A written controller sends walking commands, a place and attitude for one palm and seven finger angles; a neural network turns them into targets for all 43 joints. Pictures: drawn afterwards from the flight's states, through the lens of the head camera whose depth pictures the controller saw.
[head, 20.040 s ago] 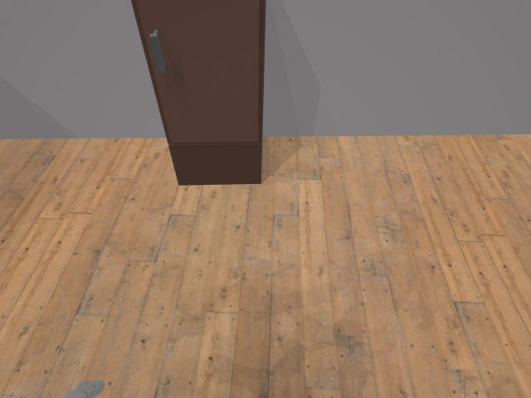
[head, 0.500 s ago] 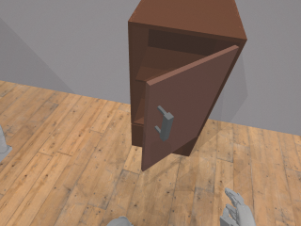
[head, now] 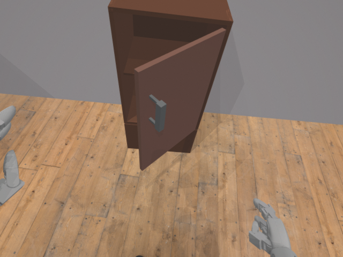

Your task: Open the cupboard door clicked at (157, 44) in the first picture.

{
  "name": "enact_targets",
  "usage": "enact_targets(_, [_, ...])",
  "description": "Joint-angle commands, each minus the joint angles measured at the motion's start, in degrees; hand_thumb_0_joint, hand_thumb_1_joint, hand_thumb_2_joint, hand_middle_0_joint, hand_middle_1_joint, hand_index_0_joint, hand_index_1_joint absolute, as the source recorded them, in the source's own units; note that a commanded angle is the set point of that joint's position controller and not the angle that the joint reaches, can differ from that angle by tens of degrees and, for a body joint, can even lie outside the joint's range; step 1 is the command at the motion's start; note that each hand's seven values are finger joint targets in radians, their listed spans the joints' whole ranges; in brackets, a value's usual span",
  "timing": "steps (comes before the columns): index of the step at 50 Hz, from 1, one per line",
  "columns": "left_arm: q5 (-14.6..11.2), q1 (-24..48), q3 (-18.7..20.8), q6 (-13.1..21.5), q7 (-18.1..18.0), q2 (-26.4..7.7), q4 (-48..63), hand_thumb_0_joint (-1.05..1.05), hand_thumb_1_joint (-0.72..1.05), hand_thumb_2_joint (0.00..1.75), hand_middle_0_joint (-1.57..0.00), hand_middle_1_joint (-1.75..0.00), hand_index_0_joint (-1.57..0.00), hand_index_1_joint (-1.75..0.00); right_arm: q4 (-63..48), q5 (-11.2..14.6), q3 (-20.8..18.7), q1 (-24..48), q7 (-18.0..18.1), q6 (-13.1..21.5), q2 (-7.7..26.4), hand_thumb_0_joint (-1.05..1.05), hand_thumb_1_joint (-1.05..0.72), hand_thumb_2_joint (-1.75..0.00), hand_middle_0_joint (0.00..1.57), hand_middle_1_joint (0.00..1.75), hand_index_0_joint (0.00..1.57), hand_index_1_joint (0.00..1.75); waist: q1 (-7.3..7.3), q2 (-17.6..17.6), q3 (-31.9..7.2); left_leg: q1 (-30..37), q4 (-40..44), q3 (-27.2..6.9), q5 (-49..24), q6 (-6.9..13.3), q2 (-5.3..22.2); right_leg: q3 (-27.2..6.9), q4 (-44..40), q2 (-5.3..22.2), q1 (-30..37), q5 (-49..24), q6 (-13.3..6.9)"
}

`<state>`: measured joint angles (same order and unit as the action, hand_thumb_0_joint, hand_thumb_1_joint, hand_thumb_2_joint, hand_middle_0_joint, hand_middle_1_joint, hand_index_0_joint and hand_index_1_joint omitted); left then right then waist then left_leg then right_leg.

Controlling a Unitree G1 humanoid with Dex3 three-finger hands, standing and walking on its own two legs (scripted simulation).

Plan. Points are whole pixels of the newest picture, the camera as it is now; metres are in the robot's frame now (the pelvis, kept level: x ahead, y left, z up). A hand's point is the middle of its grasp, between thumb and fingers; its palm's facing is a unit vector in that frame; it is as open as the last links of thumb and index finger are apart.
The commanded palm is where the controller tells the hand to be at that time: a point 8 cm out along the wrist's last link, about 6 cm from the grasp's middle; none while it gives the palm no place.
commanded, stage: stop stepping back and stand still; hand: left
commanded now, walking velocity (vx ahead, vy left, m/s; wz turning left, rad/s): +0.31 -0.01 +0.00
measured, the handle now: (155, 113) +0.54 +0.07 -0.05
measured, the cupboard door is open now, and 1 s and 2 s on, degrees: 46 46 46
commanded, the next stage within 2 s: let the arm hang, fingers relaxed in 0.64 s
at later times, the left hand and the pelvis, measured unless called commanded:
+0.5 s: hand out of the picture +0.11 +0.25 +0.15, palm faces +0.47 -0.76 -0.45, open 7.5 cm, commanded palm +0.05 +0.28 +0.17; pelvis -0.08 -0.02 -0.01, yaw +2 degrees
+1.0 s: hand out of the picture -0.03 +0.15 -0.17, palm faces +0.04 -0.98 -0.18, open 7.4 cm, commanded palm none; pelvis -0.11 -0.02 -0.02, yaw +4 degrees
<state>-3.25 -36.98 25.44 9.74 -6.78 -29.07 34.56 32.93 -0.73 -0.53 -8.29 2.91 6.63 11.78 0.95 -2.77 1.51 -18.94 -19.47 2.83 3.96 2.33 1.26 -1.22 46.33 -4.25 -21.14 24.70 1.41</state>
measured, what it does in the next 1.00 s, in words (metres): walks backwards: right foot, then left foot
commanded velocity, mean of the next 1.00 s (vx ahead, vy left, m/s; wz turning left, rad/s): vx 0.11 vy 0.03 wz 0.00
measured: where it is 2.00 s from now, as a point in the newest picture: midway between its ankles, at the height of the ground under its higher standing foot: outside the picture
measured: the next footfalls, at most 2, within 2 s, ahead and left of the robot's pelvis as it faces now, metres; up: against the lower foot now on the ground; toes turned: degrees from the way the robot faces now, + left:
right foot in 0.14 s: -0.05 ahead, -0.12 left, +0.00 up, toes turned +1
left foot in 0.40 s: -0.05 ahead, +0.10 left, +0.00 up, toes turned +6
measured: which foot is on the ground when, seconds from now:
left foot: down 0.00-0.14, up 0.16-0.38, down 0.40-1.00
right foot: up 0.00-0.12, down 0.14-1.00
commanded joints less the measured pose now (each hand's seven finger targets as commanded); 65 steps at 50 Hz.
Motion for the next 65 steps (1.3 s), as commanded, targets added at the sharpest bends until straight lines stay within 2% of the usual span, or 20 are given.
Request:
enact_targets(1, [-0.6, -0.8, 7.2, 1.5, -3.5, -6.2, 10.5, 0.0, 0.9, 0.9, -0.2, -0.3, -0.2, -0.3, -6.3, 0.3, -2.3, 1.5, 1.5, 4.0, 7.9, 0.0, -0.9, -0.9, 0.2, 0.3, 0.2, 0.3, -0.39, 14.5, -10.2, 3.2, 10.3, -10.2, 14.4, 3.9, 11.2, 2.8, -5.1, 1.4, 7.9, 2.6, -0.2])
enact_targets(4, [0.2, 2.2, 6.9, 1.5, -4.1, -6.5, 9.7, 0.0, 0.9, 0.9, -0.2, -0.3, -0.2, -0.3, -6.8, 0.0, -1.8, 2.7, 2.4, 3.7, 7.7, 0.0, -0.9, -0.9, 0.2, 0.3, 0.2, 0.3, -0.12, 16.4, -7.0, -6.7, 10.7, -6.1, 31.9, -0.4, 5.6, 7.1, -21.8, 0.7, 20.1, -0.6, -1.9])
enact_targets(5, [0.6, 2.6, 7.1, 1.7, -4.0, -7.2, 8.1, 0.0, 0.9, 0.9, -0.2, -0.3, -0.2, -0.3, -6.5, -0.1, -1.9, 2.6, 2.2, 3.3, 7.3, 0.0, -0.9, -0.9, 0.2, 0.3, 0.2, 0.3, 0.15, 10.7, -6.0, -4.5, 2.3, -2.6, 28.2, -2.4, 1.6, 3.5, -29.9, 3.8, 16.0, 1.5, -3.4])
enact_targets(7, [0.4, 6.5, 8.5, 2.8, -3.9, -9.9, 8.5, 0.0, 0.9, 0.9, -0.2, -0.3, -0.2, -0.3, -4.7, -1.0, -2.0, 2.0, 1.8, 2.3, 7.4, 0.0, -0.9, -0.9, 0.2, 0.3, 0.2, 0.3, -0.24, -4.1, -4.7, 3.6, -27.2, -2.9, 14.4, -3.9, -2.2, -19.3, -42.7, 21.8, -6.2, 10.6, -11.2])
enact_targets(8, [0.8, 10.3, 7.1, 2.8, -3.9, -8.5, 7.7, 0.0, 0.9, 0.9, -0.2, -0.3, -0.2, -0.3, -4.1, -0.6, -1.9, 1.9, 1.6, 2.7, 7.4, 0.0, -0.9, -0.9, 0.2, 0.3, 0.2, 0.3, -0.91, -7.4, -5.2, -1.9, -34.7, -4.4, 16.2, -3.9, -2.3, -22.5, -41.9, 23.4, -5.5, 11.9, -11.9])
enact_targets(12, [2.0, 14.1, 2.3, 3.4, -3.5, -4.1, -2.0, 0.0, 0.9, 0.9, -0.2, -0.3, -0.2, -0.3, -2.3, 0.3, -1.5, 0.9, 2.4, 3.2, 6.9, 0.0, -0.9, -0.9, 0.2, 0.3, 0.2, 0.3, 0.4, -2.5, -0.5, -6.0, -27.5, -2.4, 13.7, -2.4, 0.5, -10.7, -35.1, 17.9, 0.6, 2.1, -8.1])
enact_targets(17, [2.5, 14.0, 3.1, 4.6, -3.9, -4.7, 0.4, 0.0, 0.9, 0.9, -0.2, -0.3, -0.2, -0.3, -3.2, 0.2, -1.5, -0.3, 2.8, 4.6, 6.7, 0.0, -0.9, -0.9, 0.2, 0.3, 0.2, 0.3, -0.52, -0.4, -1.9, 4.2, -6.0, 0.7, 15.9, 0.4, -0.6, -10.6, -29.6, 15.7, 4.9, 2.0, -7.3])
enact_targets(20, [1.8, 10.7, 5.3, 5.5, -3.8, -5.6, 3.9, 0.0, 0.9, 0.9, -0.2, -0.3, -0.2, -0.3, -5.2, 0.6, -2.3, -0.2, 2.6, 4.5, 8.3, 0.0, -0.9, -0.9, 0.2, 0.3, 0.2, 0.3, -0.72, 4.3, -5.2, 7.0, -3.5, -5.9, 5.6, 2.0, 4.5, -5.2, -20.4, 8.9, 9.0, -12.4, -3.4])
enact_targets(24, [2.2, 9.6, 5.3, 5.7, -3.8, -4.7, 5.3, 0.0, 0.9, 0.9, -0.2, -0.3, -0.2, -0.3, -4.3, 0.4, -1.5, -0.6, 2.3, 4.8, 7.5, 0.0, -0.9, -0.9, 0.2, 0.3, 0.2, 0.3, -0.01, 12.1, -4.1, 4.1, 0.3, -13.1, 7.4, 3.9, 10.2, 2.8, -11.4, 4.1, 6.5, -9.9, -1.4])
enact_targets(28, [2.0, 8.8, 5.1, 5.1, -3.6, -4.1, 3.3, 0.0, 0.9, 0.9, -0.2, -0.3, -0.2, -0.3, -4.0, 0.5, -1.7, -0.6, 2.0, 5.5, 8.0, 0.0, -0.9, -0.9, 0.2, 0.3, 0.2, 0.3, -0.04, 9.9, -3.8, 0.7, -3.2, -8.0, 6.7, 2.0, 7.7, 1.2, -15.8, 4.4, 10.1, -13.6, -2.4])
enact_targets(33, [1.2, 8.8, 4.8, 5.2, -3.3, -4.1, 1.0, 0.0, 0.9, 0.9, -0.2, -0.3, -0.2, -0.3, -4.0, 0.5, -1.7, -0.6, 1.4, 4.7, 6.8, 0.0, -0.9, -0.9, 0.2, 0.3, 0.2, 0.3, 0.39, -0.4, -3.7, 2.0, -13.7, -1.3, 11.9, -1.2, 0.5, -11.2, -26.2, 12.0, 6.3, -13.2, -6.2])
enact_targets(36, [1.3, 9.9, 5.0, 5.1, -3.2, -4.3, 1.7, 0.0, 0.9, 0.9, -0.2, -0.3, -0.2, -0.3, -4.1, 0.4, -1.4, 0.1, 1.4, 4.2, 6.4, 0.0, -0.9, -0.9, 0.2, 0.3, 0.2, 0.3, 0.21, 0.9, -3.7, 5.4, -10.1, -1.7, 9.6, -1.2, 0.5, -8.9, -26.9, 11.6, 5.3, -12.6, -5.5])
enact_targets(37, [6.8, 13.2, -18.8, -5.1, 5.3, 7.0, -42.0, 0.0, 0.9, 0.9, -0.2, -0.3, -0.2, -0.3, 10.5, -0.3, -4.3, -0.1, -3.7, 3.8, 14.4, 0.0, -0.9, -0.9, 0.2, 0.3, 0.2, 0.3, 2.5, 4.8, -1.4, 3.1, -17.9, -5.7, -1.7, -0.4, 3.6, -2.9, -14.8, 13.6, -1.9, -24.7, -5.1])
enact_targets(40, [5.3, 14.4, -19.7, -10.3, 6.6, 12.7, -47.5, 0.0, 0.9, 0.9, -0.2, -0.3, -0.2, -0.3, 8.8, -0.9, -2.7, -3.1, -2.7, -2.1, 10.7, 0.0, -0.9, -0.9, 0.2, 0.3, 0.2, 0.3, -0.36, 6.1, -3.9, -2.1, -5.8, -15.0, -7.3, 4.8, 10.8, 3.2, -5.2, 5.7, 2.1, -9.5, -1.9])
enact_targets(42, [5.3, 17.1, -20.0, -10.0, 6.5, 11.7, -53.7, 0.0, 0.9, 0.9, -0.2, -0.3, -0.2, -0.3, 9.1, -1.7, -2.0, -1.6, -2.4, -3.1, 11.2, 0.0, -0.9, -0.9, 0.2, 0.3, 0.2, 0.3, -1.47, -0.5, -4.7, -2.0, -4.9, -17.4, -10.5, 6.2, 11.8, 1.5, -6.6, 6.0, 5.1, -5.7, -2.0])
enact_targets(44, [5.4, 17.8, -20.3, -9.4, 6.2, 9.6, -62.3, 0.0, 0.9, 0.9, -0.2, -0.3, -0.2, -0.3, 10.5, -1.5, -1.7, 0.1, -2.4, -3.9, 10.3, 0.0, -0.9, -0.9, 0.2, 0.3, 0.2, 0.3, -2.64, -4.5, -6.4, -1.8, -8.7, -10.3, -8.4, 2.5, 6.4, -1.5, -15.2, 8.5, 11.9, -19.4, -2.9])
enact_targets(46, [5.1, 20.5, -21.1, -8.9, 6.0, 7.0, -70.3, 0.0, 0.9, 0.9, -0.2, -0.3, -0.2, -0.3, 13.2, -1.0, -1.3, -1.3, -2.3, -5.2, 7.9, 0.0, -0.9, -0.9, 0.2, 0.3, 0.2, 0.3, -0.77, -7.6, -5.9, 3.2, -12.9, -3.7, 3.1, -1.0, 0.0, -8.1, -22.2, 15.1, 9.6, -30.1, -6.2])
enact_targets(49, [4.3, 24.8, -22.5, -8.9, 5.8, 7.9, -79.3, 0.0, 0.9, 0.9, -0.2, -0.3, -0.2, -0.3, 18.3, -0.9, -0.6, -3.7, -2.3, -6.4, 5.4, 0.0, -0.9, -0.9, 0.2, 0.3, 0.2, 0.3, 0.96, 2.7, -3.3, 8.8, -8.4, -4.0, 3.3, -1.5, 0.9, -5.9, -24.4, 13.4, 5.3, -20.9, -6.3])
enact_targets(52, [4.1, 21.4, -22.4, -9.1, 5.5, 11.8, -86.4, 0.0, 0.9, 0.9, -0.2, -0.3, -0.2, -0.3, 21.8, -1.2, -0.5, -3.5, -1.7, -6.4, 4.5, 0.0, -0.9, -0.9, 0.2, 0.3, 0.2, 0.3, -0.86, 13.0, -2.1, 5.8, -2.8, -6.7, 4.2, -0.7, 3.5, -3.1, -25.7, 9.9, 9.4, -13.9, -4.3])
enact_targets(65, [3.7, 19.2, -23.8, -9.4, 5.1, 12.4, -98.2, 0.0, 0.9, 0.9, -0.2, -0.3, -0.2, -0.3, 30.0, -0.6, -0.5, -11.3, -1.1, -7.0, 3.1, 0.0, -0.9, -0.9, 0.2, 0.3, 0.2, 0.3, -0.47, 2.8, 2.2, 6.0, 1.0, -6.6, 10.9, -0.4, 3.8, -1.6, -29.6, 9.9, 8.0, -6.6, -4.4])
